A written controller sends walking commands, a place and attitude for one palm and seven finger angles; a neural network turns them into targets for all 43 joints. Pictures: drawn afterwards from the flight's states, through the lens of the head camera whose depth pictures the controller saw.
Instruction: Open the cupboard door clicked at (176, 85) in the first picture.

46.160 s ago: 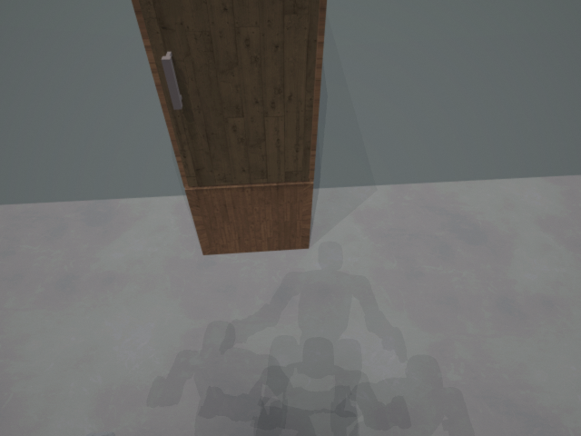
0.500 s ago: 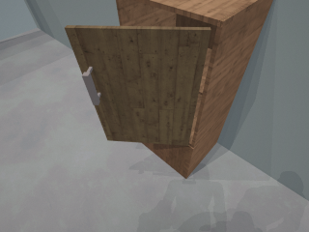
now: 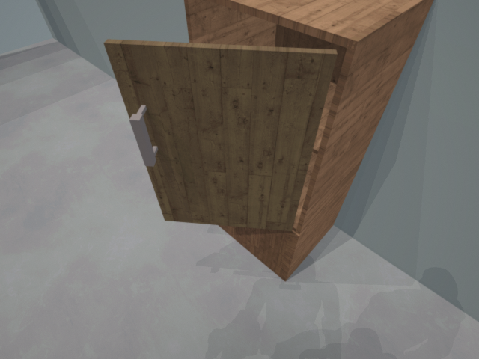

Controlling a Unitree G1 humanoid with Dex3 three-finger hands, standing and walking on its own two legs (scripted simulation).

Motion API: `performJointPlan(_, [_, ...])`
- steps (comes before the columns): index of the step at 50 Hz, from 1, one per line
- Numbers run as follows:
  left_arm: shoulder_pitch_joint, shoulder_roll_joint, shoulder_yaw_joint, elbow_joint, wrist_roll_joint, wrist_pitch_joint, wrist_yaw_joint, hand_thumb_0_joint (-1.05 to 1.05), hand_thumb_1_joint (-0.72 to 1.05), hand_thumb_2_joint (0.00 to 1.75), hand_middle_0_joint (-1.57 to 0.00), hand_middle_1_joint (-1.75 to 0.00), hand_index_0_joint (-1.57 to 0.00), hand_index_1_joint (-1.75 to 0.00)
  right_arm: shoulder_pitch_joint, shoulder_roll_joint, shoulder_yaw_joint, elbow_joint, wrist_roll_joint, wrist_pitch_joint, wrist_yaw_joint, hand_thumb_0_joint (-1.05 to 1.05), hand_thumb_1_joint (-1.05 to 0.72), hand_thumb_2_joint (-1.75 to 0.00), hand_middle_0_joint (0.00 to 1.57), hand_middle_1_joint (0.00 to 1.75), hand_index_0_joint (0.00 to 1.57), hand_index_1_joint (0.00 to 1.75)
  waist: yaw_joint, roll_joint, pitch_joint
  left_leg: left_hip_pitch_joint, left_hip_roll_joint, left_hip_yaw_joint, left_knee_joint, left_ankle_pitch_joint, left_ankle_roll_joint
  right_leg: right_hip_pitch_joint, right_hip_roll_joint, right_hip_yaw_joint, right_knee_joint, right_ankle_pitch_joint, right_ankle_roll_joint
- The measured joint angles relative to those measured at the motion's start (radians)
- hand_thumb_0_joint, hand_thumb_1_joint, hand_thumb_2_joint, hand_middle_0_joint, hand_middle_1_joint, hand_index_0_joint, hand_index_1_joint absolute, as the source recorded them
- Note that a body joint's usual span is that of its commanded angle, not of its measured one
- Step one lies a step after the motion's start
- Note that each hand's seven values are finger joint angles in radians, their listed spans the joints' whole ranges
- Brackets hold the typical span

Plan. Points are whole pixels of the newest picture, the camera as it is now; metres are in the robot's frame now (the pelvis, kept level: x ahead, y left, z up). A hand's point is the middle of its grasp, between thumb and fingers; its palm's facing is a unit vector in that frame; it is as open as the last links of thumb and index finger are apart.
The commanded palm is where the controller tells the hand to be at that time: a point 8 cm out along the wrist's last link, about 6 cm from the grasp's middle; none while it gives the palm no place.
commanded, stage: look again from close up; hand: left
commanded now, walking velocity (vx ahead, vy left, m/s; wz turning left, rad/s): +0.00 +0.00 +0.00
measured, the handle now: (146, 136) +0.56 +0.25 +0.04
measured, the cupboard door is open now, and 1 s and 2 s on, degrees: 38 38 38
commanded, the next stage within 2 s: raise the hand with hooked fingers in 0.18 s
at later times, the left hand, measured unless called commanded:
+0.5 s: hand (121, 310) +0.20 +0.21 -0.01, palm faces +0.19 -0.98 -0.01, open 7.7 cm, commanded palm +0.11 +0.25 -0.05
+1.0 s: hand (103, 324) +0.18 +0.23 -0.02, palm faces -0.04 -1.00 -0.05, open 10.4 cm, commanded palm +0.14 +0.29 -0.01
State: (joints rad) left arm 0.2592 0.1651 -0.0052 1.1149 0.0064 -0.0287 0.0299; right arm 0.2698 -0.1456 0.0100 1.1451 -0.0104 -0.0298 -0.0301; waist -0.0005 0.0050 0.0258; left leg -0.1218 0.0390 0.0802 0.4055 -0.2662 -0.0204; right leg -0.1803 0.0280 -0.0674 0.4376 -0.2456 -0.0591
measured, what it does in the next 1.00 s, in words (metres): lowers itself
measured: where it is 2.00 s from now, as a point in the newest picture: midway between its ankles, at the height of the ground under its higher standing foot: outside the picture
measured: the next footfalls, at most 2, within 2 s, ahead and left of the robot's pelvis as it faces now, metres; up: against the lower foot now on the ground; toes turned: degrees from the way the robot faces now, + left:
none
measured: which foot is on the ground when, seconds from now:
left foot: down 0.00-1.00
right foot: down 0.00-1.00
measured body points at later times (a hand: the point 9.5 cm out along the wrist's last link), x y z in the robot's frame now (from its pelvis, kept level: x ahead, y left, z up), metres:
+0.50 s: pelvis -0.02 +0.02 -0.02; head +0.00 +0.01 +0.43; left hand +0.18 +0.26 -0.01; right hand +0.13 -0.23 -0.12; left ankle -0.03 +0.13 -0.74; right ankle +0.00 -0.08 -0.74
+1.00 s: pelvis -0.04 +0.02 -0.07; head +0.01 +0.02 +0.38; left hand +0.17 +0.29 -0.01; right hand +0.14 -0.19 -0.16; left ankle -0.03 +0.13 -0.74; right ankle -0.01 -0.08 -0.74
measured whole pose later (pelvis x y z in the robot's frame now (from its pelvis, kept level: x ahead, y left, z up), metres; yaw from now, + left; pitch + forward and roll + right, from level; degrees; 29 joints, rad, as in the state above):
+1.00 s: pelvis -0.04 +0.02 -0.07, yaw +3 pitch +11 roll -2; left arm 0.30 0.29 0.23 0.06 -0.32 -0.30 -0.40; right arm 0.24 -0.19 0.06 0.56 0.04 -0.22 -0.05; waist 0.00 0.04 -0.09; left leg -0.75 0.03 0.00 1.05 -0.49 0.01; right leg -0.75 -0.02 -0.14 0.99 -0.45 -0.04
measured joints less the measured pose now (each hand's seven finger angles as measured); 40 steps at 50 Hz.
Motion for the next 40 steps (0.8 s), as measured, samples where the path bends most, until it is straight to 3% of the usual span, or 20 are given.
performJointPlan(15, [-0.022, 0.009, 0.001, -0.008, 0.003, 0.000, 0.003, 0.00, 0.90, 0.90, -0.20, -0.30, -0.20, -0.30, -0.029, -0.028, -0.003, -0.011, 0.003, 0.001, 0.003, 0.00, -0.91, -0.89, 0.20, 0.30, 0.20, 0.30, 0.002, -0.001, 0.009, -0.013, -0.008, 0.006, 0.012, -0.007, 0.013, -0.005, -0.009, 0.005, -0.004, 0.001, 0.017])
performJointPlan(16, [0.024, 0.004, 0.018, -0.158, -0.044, 0.053, 0.001, 0.01, 0.90, 0.90, -0.20, -0.30, -0.20, -0.30, -0.015, -0.034, 0.000, -0.056, 0.018, -0.005, 0.000, 0.00, -0.91, -0.89, 0.20, 0.30, 0.20, 0.30, 0.001, 0.003, 0.016, -0.023, -0.006, 0.006, 0.029, -0.016, 0.015, -0.012, -0.008, 0.004, 0.004, 0.001, 0.019])
performJointPlan(17, [0.082, 0.001, 0.034, -0.344, -0.074, 0.061, 0.003, 0.01, 0.90, 0.90, -0.20, -0.30, -0.20, -0.31, 0.009, -0.039, 0.002, -0.107, 0.027, -0.043, -0.014, 0.00, -0.91, -0.89, 0.20, 0.30, 0.20, 0.30, 0.006, 0.002, 0.017, -0.026, -0.011, 0.007, 0.033, -0.020, 0.018, -0.021, -0.013, 0.006, 0.019, -0.005, 0.019])
performJointPlan(19, [0.159, -0.008, 0.039, -0.636, -0.126, 0.013, 0.028, 0.01, 0.89, 0.90, -0.20, -0.31, -0.21, -0.31, 0.044, -0.054, -0.004, -0.189, 0.041, -0.129, -0.034, 0.01, -0.91, -0.89, 0.20, 0.30, 0.20, 0.30, 0.001, 0.011, -0.003, -0.046, -0.025, -0.004, 0.049, -0.022, 0.022, -0.041, -0.030, -0.004, 0.049, -0.022, 0.023])
performJointPlan(22, [0.134, -0.023, 0.076, -0.839, -0.184, -0.123, -0.005, 0.01, 0.86, 0.88, -0.21, -0.33, -0.21, -0.33, 0.026, -0.081, -0.023, -0.293, 0.034, -0.201, -0.029, 0.01, -0.91, -0.89, 0.20, 0.30, 0.20, 0.30, -0.025, 0.023, -0.045, -0.143, -0.041, -0.030, 0.135, -0.044, 0.032, -0.123, -0.053, -0.030, 0.128, -0.054, 0.031])
performJointPlan(25, [0.082, -0.023, 0.121, -0.887, -0.227, -0.325, -0.116, 0.01, 0.82, 0.86, -0.21, -0.36, -0.21, -0.36, -0.033, -0.098, -0.043, -0.396, 0.024, -0.234, 0.000, 0.01, -0.91, -0.89, 0.20, 0.30, 0.20, 0.30, -0.025, 0.009, -0.097, -0.287, -0.040, -0.019, 0.269, -0.092, 0.032, -0.274, -0.062, -0.018, 0.268, -0.100, 0.028])
performJointPlan(28, [0.077, -0.012, 0.135, -0.898, -0.244, -0.517, -0.274, 0.00, 0.76, 0.84, -0.21, -0.39, -0.21, -0.40, -0.096, -0.113, -0.062, -0.499, 0.022, -0.252, 0.032, 0.01, -0.91, -0.89, 0.20, 0.30, 0.20, 0.30, -0.018, -0.014, -0.132, -0.435, -0.033, -0.007, 0.428, -0.156, 0.033, -0.427, -0.064, -0.005, 0.426, -0.157, 0.024])
performJointPlan(30, [0.091, 0.006, 0.136, -0.899, -0.249, -0.572, -0.370, 0.00, 0.72, 0.82, -0.21, -0.42, -0.21, -0.42, -0.128, -0.126, -0.071, -0.562, 0.030, -0.250, 0.041, 0.01, -0.91, -0.89, 0.20, 0.30, 0.20, 0.30, -0.007, -0.027, -0.144, -0.517, -0.029, -0.004, 0.524, -0.195, 0.034, -0.511, -0.066, -0.001, 0.520, -0.193, 0.021])
performJointPlan(33, [0.129, 0.022, 0.140, -0.920, -0.281, -0.528, -0.435, 0.00, 0.65, 0.79, -0.22, -0.46, -0.22, -0.46, -0.151, -0.143, -0.075, -0.638, 0.044, -0.236, 0.029, 0.01, -0.91, -0.89, 0.20, 0.30, 0.20, 0.30, 0.014, -0.041, -0.152, -0.604, -0.027, -0.011, 0.632, -0.238, 0.035, -0.592, -0.070, -0.005, 0.617, -0.215, 0.020])
performJointPlan(36, [0.168, 0.027, 0.156, -0.980, -0.295, -0.460, -0.410, 0.01, 0.58, 0.77, -0.23, -0.51, -0.23, -0.51, -0.149, -0.144, -0.068, -0.676, 0.049, -0.224, 0.011, 0.01, -0.91, -0.90, 0.20, 0.30, 0.20, 0.30, 0.036, -0.032, -0.147, -0.649, -0.020, -0.037, 0.697, -0.264, 0.031, -0.618, -0.066, -0.029, 0.662, -0.257, 0.015])
performJointPlan(40, [0.187, 0.050, 0.163, -1.099, -0.277, -0.431, -0.368, 0.01, 0.49, 0.73, -0.23, -0.57, -0.23, -0.57, -0.124, -0.119, -0.031, -0.673, 0.043, -0.215, -0.007, 0.01, -0.91, -0.90, 0.20, 0.30, 0.20, 0.30, 0.049, -0.012, -0.134, -0.670, -0.012, -0.074, 0.727, -0.272, 0.028, -0.612, -0.058, -0.066, 0.659, -0.256, 0.009])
